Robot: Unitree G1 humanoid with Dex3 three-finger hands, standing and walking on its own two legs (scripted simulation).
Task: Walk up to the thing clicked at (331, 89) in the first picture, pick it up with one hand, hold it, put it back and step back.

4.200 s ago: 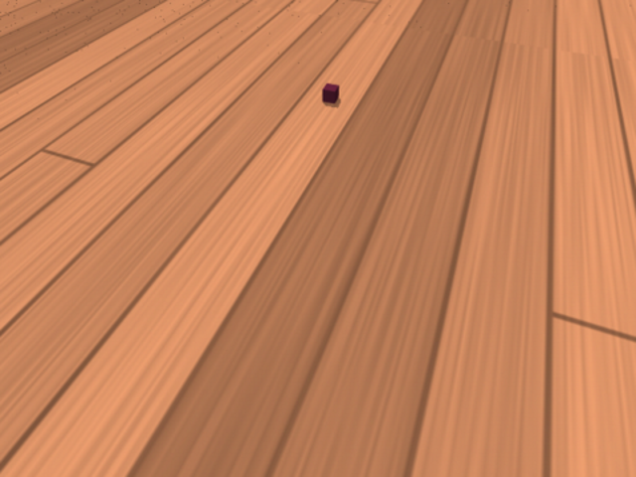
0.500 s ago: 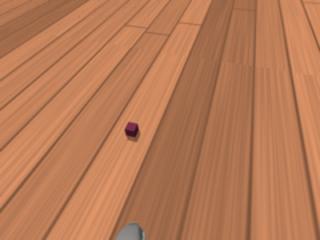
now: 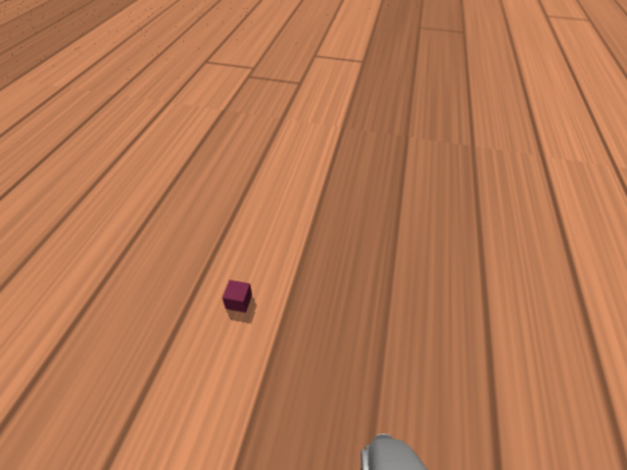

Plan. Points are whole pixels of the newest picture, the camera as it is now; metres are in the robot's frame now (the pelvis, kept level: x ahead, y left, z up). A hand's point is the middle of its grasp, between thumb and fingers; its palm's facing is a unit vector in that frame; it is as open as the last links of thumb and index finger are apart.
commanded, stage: walk up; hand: left
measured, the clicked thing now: (237, 296) +0.81 +0.25 -0.74
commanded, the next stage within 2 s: none
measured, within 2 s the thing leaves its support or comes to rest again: neither
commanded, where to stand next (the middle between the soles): +0.41 +0.02 m, yaw -1 degrees
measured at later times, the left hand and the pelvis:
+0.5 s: hand (134, 431) +0.21 +0.26 -0.13, palm faces -0.02 -0.92 -0.39, open 7.4 cm; pelvis +0.15 -0.01 +0.00, yaw +0 degrees
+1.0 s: hand (132, 337) +0.36 +0.31 -0.15, palm faces -0.10 -0.93 -0.36, open 7.4 cm; pelvis +0.29 +0.04 +0.00, yaw -2 degrees
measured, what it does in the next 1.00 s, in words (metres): walks ahead: right foot, then left foot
